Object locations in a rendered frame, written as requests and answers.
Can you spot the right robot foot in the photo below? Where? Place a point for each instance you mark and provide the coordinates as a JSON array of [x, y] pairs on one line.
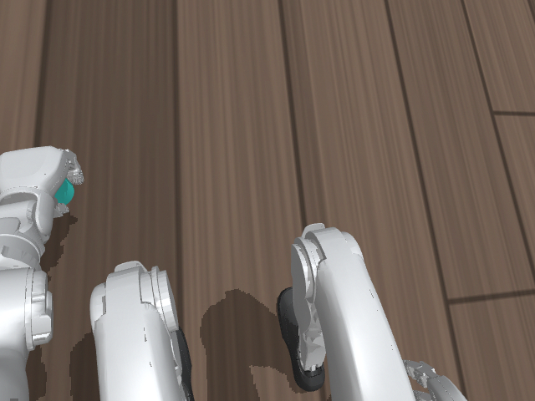
[[306, 380]]

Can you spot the tin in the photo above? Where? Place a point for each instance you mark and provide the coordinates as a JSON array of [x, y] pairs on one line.
[[65, 193]]

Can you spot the right robot hand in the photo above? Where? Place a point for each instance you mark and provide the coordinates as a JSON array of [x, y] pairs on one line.
[[440, 388]]

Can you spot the left robot hand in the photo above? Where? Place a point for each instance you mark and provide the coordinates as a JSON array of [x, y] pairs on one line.
[[44, 168]]

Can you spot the left robot foot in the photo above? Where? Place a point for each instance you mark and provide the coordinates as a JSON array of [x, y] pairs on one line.
[[186, 365]]

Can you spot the left robot arm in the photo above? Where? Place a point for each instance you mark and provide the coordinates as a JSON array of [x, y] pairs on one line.
[[26, 304]]

